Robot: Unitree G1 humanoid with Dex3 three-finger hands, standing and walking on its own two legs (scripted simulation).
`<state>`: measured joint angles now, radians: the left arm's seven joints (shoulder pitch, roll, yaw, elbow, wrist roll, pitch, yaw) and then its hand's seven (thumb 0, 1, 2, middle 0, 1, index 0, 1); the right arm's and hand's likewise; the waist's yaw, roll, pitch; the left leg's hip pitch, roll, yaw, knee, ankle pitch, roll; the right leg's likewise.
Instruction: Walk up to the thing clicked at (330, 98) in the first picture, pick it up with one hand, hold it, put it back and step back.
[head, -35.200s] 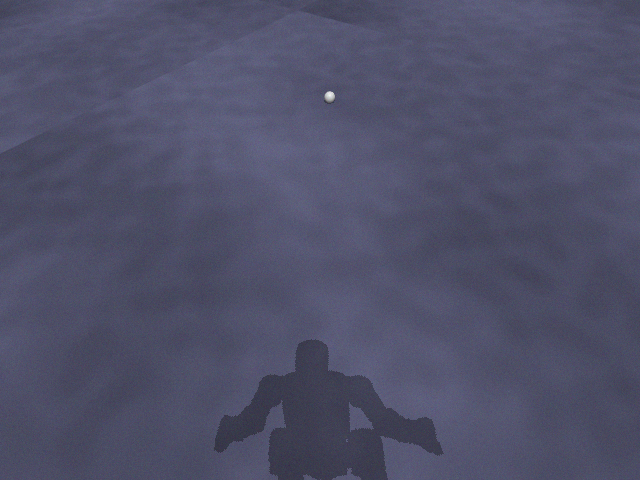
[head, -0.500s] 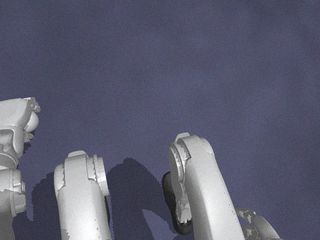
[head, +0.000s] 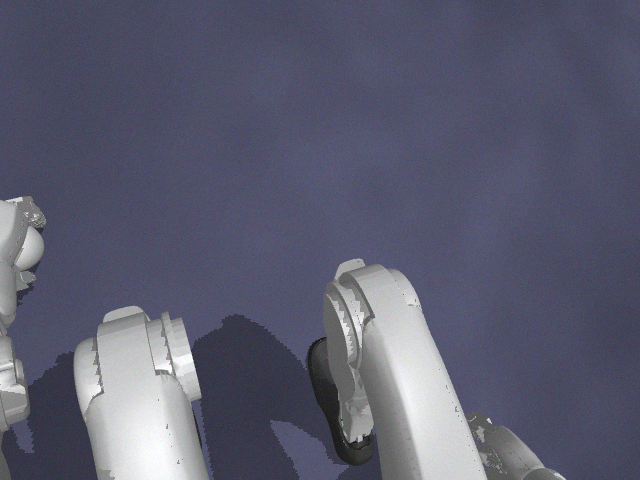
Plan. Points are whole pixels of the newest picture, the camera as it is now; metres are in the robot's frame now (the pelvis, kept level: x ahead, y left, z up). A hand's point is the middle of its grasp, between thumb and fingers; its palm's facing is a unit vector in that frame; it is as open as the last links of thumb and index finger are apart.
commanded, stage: rest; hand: left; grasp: from above
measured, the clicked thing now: (12, 246) +0.42 +0.32 -0.24
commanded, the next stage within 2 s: open in 0.88 s
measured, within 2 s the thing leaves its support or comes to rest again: rests again in 0.62 s
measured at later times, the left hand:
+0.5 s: hand (14, 257) +0.40 +0.32 -0.24, palm faces -0.45 -0.15 -0.88, open 8.6 cm
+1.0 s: hand (17, 253) +0.41 +0.32 -0.24, palm faces -0.44 -0.14 -0.89, open 8.6 cm
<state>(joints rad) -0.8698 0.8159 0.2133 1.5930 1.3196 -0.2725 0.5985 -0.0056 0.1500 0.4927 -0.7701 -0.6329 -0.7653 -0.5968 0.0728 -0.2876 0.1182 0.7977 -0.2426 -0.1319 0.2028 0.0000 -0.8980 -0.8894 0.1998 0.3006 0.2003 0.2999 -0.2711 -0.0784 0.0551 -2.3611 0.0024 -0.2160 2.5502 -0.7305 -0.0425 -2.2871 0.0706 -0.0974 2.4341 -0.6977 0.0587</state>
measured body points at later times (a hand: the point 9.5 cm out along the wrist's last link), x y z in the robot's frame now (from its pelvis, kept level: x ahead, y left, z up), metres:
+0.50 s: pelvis +0.00 +0.01 +0.00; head +0.25 +0.11 +0.35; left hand +0.42 +0.32 -0.19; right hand +0.06 -0.26 -0.08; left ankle +0.06 +0.13 -0.26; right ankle +0.10 -0.12 -0.26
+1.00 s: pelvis -0.01 +0.01 +0.00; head +0.25 +0.12 +0.35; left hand +0.43 +0.32 -0.19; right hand +0.06 -0.25 -0.07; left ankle +0.06 +0.13 -0.26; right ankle +0.10 -0.12 -0.26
